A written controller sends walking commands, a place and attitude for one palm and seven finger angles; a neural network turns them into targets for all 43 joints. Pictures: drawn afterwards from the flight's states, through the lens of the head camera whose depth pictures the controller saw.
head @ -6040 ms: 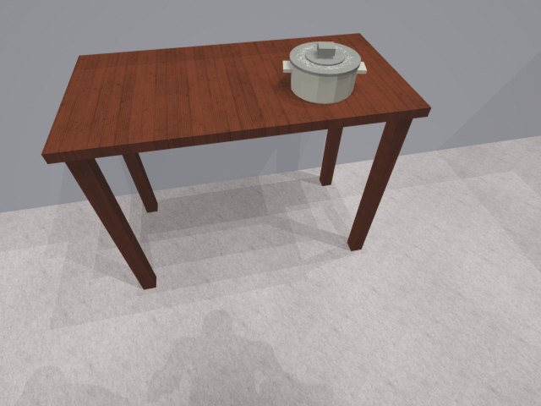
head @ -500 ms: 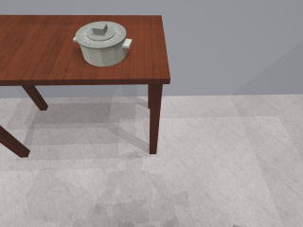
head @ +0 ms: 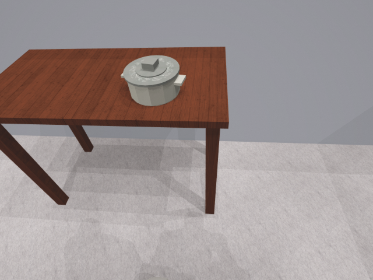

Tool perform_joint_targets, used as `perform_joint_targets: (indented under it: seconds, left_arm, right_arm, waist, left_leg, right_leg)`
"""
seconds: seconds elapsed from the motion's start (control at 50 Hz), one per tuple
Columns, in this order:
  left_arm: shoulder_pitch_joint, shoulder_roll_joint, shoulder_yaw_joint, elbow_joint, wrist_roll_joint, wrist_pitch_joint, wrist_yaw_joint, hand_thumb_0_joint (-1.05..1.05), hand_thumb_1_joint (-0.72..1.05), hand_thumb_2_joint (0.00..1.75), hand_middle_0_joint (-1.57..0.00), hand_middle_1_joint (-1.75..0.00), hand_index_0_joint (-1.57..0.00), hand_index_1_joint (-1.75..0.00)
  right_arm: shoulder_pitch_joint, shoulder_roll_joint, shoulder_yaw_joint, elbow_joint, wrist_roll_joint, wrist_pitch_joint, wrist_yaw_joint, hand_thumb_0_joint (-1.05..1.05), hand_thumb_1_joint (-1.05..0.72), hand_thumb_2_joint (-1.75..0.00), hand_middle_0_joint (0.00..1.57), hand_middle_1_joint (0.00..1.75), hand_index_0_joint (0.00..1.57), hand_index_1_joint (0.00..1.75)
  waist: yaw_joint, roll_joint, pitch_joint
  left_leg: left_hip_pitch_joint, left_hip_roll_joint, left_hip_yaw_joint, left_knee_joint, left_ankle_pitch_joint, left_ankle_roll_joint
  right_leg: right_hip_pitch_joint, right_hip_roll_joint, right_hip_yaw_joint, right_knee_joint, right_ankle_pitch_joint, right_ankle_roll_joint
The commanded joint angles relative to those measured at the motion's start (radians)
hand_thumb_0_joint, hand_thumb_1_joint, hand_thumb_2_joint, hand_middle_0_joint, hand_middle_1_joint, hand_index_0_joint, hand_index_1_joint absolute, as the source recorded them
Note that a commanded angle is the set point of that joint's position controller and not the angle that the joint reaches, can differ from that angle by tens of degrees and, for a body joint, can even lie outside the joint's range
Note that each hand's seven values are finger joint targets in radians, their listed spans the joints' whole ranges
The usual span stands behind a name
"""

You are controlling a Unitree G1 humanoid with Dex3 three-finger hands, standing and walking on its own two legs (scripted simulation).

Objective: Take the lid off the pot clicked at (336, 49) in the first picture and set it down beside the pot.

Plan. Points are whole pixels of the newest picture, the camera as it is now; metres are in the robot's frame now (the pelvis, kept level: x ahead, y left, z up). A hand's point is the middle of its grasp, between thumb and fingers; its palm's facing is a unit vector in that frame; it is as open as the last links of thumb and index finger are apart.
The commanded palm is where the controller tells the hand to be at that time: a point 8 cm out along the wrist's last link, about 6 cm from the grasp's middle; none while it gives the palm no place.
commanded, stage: take the last steps up to it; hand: left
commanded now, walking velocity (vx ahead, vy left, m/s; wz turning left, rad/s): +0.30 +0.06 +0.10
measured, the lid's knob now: (150, 63) +0.75 +0.18 +0.09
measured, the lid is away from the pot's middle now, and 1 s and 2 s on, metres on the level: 0.00 0.00 0.00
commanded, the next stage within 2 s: come to a stop and stand still in 0.54 s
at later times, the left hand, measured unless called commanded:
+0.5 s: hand out of the picture +0.12 +0.25 -0.18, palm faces +0.11 -0.98 -0.19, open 7.4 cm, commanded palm none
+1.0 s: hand (113, 216) +0.32 +0.26 -0.17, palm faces +0.06 -0.97 -0.24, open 7.3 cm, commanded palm none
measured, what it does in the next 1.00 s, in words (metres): walks ahead: left foot, then right foot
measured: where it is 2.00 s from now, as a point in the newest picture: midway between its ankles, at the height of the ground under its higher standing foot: outside the picture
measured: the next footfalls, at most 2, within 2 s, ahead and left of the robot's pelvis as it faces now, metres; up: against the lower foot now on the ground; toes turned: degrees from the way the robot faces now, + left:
left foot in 0.34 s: +0.21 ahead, +0.17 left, +0.00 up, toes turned +10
right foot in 0.72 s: +0.34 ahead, -0.04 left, +0.00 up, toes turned -5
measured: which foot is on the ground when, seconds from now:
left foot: up 0.00-0.32, down 0.34-0.76, up 0.78-1.00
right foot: down 0.00-0.34, up 0.36-0.70, down 0.72-1.00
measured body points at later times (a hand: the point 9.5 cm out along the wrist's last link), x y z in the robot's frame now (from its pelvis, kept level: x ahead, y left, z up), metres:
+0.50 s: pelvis +0.16 +0.07 +0.00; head +0.18 +0.08 +0.44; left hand +0.12 +0.30 -0.16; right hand +0.25 -0.16 -0.15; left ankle +0.17 +0.16 -0.74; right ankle +0.12 -0.05 -0.66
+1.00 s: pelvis +0.24 +0.07 +0.00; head +0.29 +0.07 +0.44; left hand +0.32 +0.31 -0.15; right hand +0.29 -0.16 -0.16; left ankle +0.21 +0.20 -0.69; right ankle +0.30 -0.04 -0.74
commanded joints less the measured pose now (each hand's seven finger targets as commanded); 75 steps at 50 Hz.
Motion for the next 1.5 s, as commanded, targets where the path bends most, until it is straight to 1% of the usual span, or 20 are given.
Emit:
perform_joint_targets:
  seconds: [0.0,0.2,0.28,0.32,0.34,0.44,0.6,0.68,0.72,0.78,0.9,1.04,1.08,1.1,1.18,1.34,1.38,1.4,1.44,1.48]
  left_arm:
    - [0.055,0.148,0.041,-0.013,-0.006,-0.042,0.014,0.00,0.90,0.90,-0.20,-0.30,-0.20,-0.30]
    - [0.195,0.153,0.035,0.113,0.000,-0.039,0.024,0.00,0.90,0.90,-0.20,-0.30,-0.20,-0.30]
    - [0.140,0.154,0.043,0.113,-0.008,-0.031,0.022,0.00,0.90,0.90,-0.20,-0.30,-0.20,-0.30]
    - [0.159,0.066,0.027,0.066,-0.022,-0.030,0.011,0.00,0.90,0.90,-0.20,-0.30,-0.20,-0.30]
    - [0.101,0.069,0.024,0.043,-0.020,-0.018,0.021,0.00,0.90,0.90,-0.20,-0.30,-0.20,-0.30]
    - [0.088,0.028,0.033,0.071,-0.004,0.011,0.000,0.00,0.90,0.90,-0.20,-0.30,-0.20,-0.30]
    - [-0.043,0.047,0.031,-0.018,0.001,0.025,-0.007,0.00,0.90,0.90,-0.20,-0.30,-0.20,-0.30]
    - [0.041,0.081,0.026,0.016,-0.003,0.001,0.009,0.00,0.90,0.90,-0.20,-0.30,-0.20,-0.30]
    - [0.058,0.197,0.031,0.035,-0.011,-0.011,0.023,0.00,0.90,0.90,-0.20,-0.30,-0.20,-0.30]
    - [0.025,0.205,0.040,0.027,-0.013,0.000,0.044,0.00,0.90,0.90,-0.20,-0.30,-0.20,-0.30]
    - [-0.099,0.204,0.064,-0.034,0.001,0.040,0.055,0.00,0.90,0.90,-0.20,-0.30,-0.20,-0.30]
    - [-0.145,0.194,0.055,-0.045,-0.006,0.062,0.040,0.00,0.90,0.90,-0.20,-0.30,-0.20,-0.30]
    - [-0.101,0.092,0.032,-0.067,-0.020,0.073,0.031,0.00,0.90,0.90,-0.20,-0.30,-0.20,-0.30]
    - [-0.117,0.118,0.035,-0.064,-0.014,0.076,0.028,0.00,0.90,0.90,-0.20,-0.30,-0.20,-0.30]
    - [-0.055,0.133,0.047,0.008,-0.009,0.072,0.005,0.00,0.90,0.90,-0.20,-0.30,-0.20,-0.30]
    - [-0.090,0.094,0.021,0.010,-0.017,0.064,0.000,0.00,0.90,0.90,-0.20,-0.30,-0.20,-0.30]
    - [-0.035,0.083,0.017,0.036,-0.021,0.055,0.005,0.00,0.90,0.90,-0.20,-0.30,-0.20,-0.30]
    - [0.088,0.119,0.009,0.097,-0.001,0.035,0.045,0.00,0.90,0.90,-0.20,-0.30,-0.20,-0.30]
    - [0.029,0.194,0.007,0.030,-0.002,0.012,0.036,0.00,0.90,0.90,-0.20,-0.30,-0.20,-0.30]
    - [-0.033,0.212,0.010,0.001,0.001,0.014,0.033,0.00,0.90,0.90,-0.20,-0.30,-0.20,-0.30]
  right_arm:
    - [-0.047,-0.033,-0.018,-0.077,0.000,-0.043,0.009,0.00,-0.90,-0.90,0.20,0.30,0.20,0.30]
    - [-0.205,0.025,0.009,-0.095,0.007,-0.068,0.020,0.00,-0.90,-0.90,0.20,0.30,0.20,0.30]
    - [0.098,-0.047,-0.008,-0.002,-0.003,-0.091,-0.010,0.00,-0.90,-0.90,0.20,0.30,0.20,0.30]
    - [0.291,-0.226,-0.047,0.034,-0.001,-0.089,-0.036,0.00,-0.90,-0.90,0.20,0.30,0.20,0.30]
    - [0.265,-0.232,-0.046,0.031,0.008,-0.085,-0.045,0.00,-0.90,-0.90,0.20,0.30,0.20,0.30]
    - [0.014,-0.021,0.001,-0.023,0.009,-0.114,-0.049,0.00,-0.90,-0.90,0.20,0.30,0.20,0.30]
    - [0.033,-0.068,-0.006,-0.028,0.004,-0.102,-0.045,0.00,-0.90,-0.90,0.20,0.30,0.20,0.30]
    - [0.025,-0.027,0.016,-0.004,0.009,-0.092,-0.054,0.00,-0.90,-0.90,0.20,0.30,0.20,0.30]
    - [0.105,0.013,0.019,0.010,0.024,-0.078,-0.052,0.00,-0.90,-0.90,0.20,0.30,0.20,0.30]
    - [0.062,-0.007,0.002,0.007,0.030,-0.034,-0.067,0.00,-0.90,-0.90,0.20,0.30,0.20,0.30]
    - [0.013,0.014,-0.015,-0.021,0.021,0.009,-0.054,0.00,-0.90,-0.90,0.20,0.30,0.20,0.30]
    - [0.109,0.019,-0.004,-0.013,0.018,-0.026,-0.042,0.00,-0.90,-0.90,0.20,0.30,0.20,0.30]
    - [0.052,-0.110,-0.017,-0.063,0.000,-0.042,-0.046,0.00,-0.90,-0.90,0.20,0.30,0.20,0.30]
    - [-0.007,-0.128,-0.011,-0.082,-0.006,-0.042,-0.052,0.00,-0.90,-0.90,0.20,0.30,0.20,0.30]
    - [-0.074,-0.095,0.005,-0.070,-0.002,-0.051,-0.070,0.00,-0.90,-0.90,0.20,0.30,0.20,0.30]
    - [0.052,-0.095,-0.007,-0.004,0.001,-0.048,-0.074,0.00,-0.90,-0.90,0.20,0.30,0.20,0.30]
    - [0.044,-0.102,-0.006,0.007,0.003,-0.048,-0.071,0.00,-0.90,-0.90,0.20,0.30,0.20,0.30]
    - [-0.071,-0.171,-0.021,-0.035,0.016,-0.051,-0.065,0.00,-0.90,-0.90,0.20,0.30,0.20,0.30]
    - [-0.001,0.016,0.018,-0.086,0.005,-0.036,-0.032,0.00,-0.90,-0.90,0.20,0.30,0.20,0.30]
    - [0.060,0.005,0.008,-0.080,0.012,-0.045,-0.022,0.00,-0.90,-0.90,0.20,0.30,0.20,0.30]
  waist:
    - [-0.011,-0.198,0.103]
    - [0.049,-0.240,0.105]
    - [-0.098,-0.136,-0.040]
    - [-0.131,0.187,-0.198]
    - [-0.127,0.133,-0.179]
    - [0.010,0.045,0.047]
    - [-0.006,0.028,0.052]
    - [0.042,-0.082,0.000]
    - [-0.005,-0.186,-0.072]
    - [0.018,-0.288,-0.129]
    - [0.000,-0.183,-0.079]
    - [-0.053,-0.216,-0.105]
    - [-0.036,0.212,0.005]
    - [-0.033,0.174,0.040]
    - [0.006,0.065,0.043]
    - [-0.061,0.090,0.005]
    - [-0.042,0.099,-0.039]
    - [0.037,0.097,0.028]
    - [-0.018,-0.230,0.000]
    - [-0.063,-0.181,-0.098]
  left_leg:
    - [-0.191,0.067,-0.002,0.031,0.144,-0.025]
    - [-0.086,0.045,0.127,-0.344,0.135,-0.015]
    - [0.406,-0.002,0.136,-0.567,0.189,0.038]
    - [0.715,0.408,-0.409,-0.688,0.428,0.207]
    - [0.628,0.454,-0.434,-0.720,0.370,0.238]
    - [0.156,0.265,-0.068,-0.834,0.285,0.149]
    - [0.237,0.262,-0.028,-0.820,0.260,0.176]
    - [0.219,0.149,0.050,-0.556,0.391,0.056]
    - [0.128,0.025,0.083,-0.450,-0.020,-0.035]
    - [0.071,0.011,0.009,-0.143,-0.288,-0.054]
    - [0.052,-0.002,-0.011,-0.009,-0.175,-0.072]
    - [0.332,0.002,0.044,-0.586,0.154,-0.053]
    - [0.185,0.300,-0.338,-0.844,0.045,0.055]
    - [0.061,0.346,-0.420,-0.902,-0.036,0.119]
    - [0.172,0.264,-0.259,-0.858,0.062,0.114]
    - [0.342,0.263,-0.202,-0.791,0.350,0.129]
    - [0.349,0.242,-0.190,-0.758,0.389,0.117]
    - [0.220,0.225,-0.073,-0.522,0.452,0.053]
    - [0.095,0.022,0.047,-0.393,-0.029,-0.037]
    - [0.207,-0.015,0.091,-0.396,0.006,-0.039]
  right_leg:
    - [0.041,-0.259,0.187,-0.328,0.100,-0.086]
    - [0.155,-0.260,0.066,-0.225,0.504,-0.071]
    - [0.008,-0.196,-0.002,0.173,0.568,-0.038]
    - [-0.398,0.006,-0.002,0.699,-0.273,0.016]
    - [-0.448,-0.018,0.078,0.841,-0.302,0.006]
    - [-0.310,-0.105,0.085,0.681,-0.042,0.027]
    - [-0.267,-0.071,0.044,0.286,0.042,0.049]
    - [0.003,-0.055,0.077,-0.037,0.339,0.047]
    - [0.122,-0.313,0.315,-0.024,0.919,-0.097]
    - [0.153,-0.361,0.343,-0.028,1.194,-0.228]
    - [-0.015,-0.308,0.233,-0.082,0.864,-0.205]
    - [-0.164,-0.160,0.163,-0.002,0.193,-0.051]
    - [-0.301,0.008,0.070,0.208,-0.172,0.052]
    - [-0.258,0.022,0.122,0.322,-0.186,0.052]
    - [-0.308,0.016,0.179,0.480,-0.076,0.051]
    - [-0.233,0.009,0.113,0.232,-0.148,0.053]
    - [-0.150,0.018,0.100,0.110,-0.092,0.045]
    - [-0.123,-0.040,0.169,0.000,0.057,0.018]
    - [-0.117,-0.172,0.362,-0.231,-0.050,-0.062]
    - [-0.149,-0.127,0.265,-0.123,-0.088,-0.071]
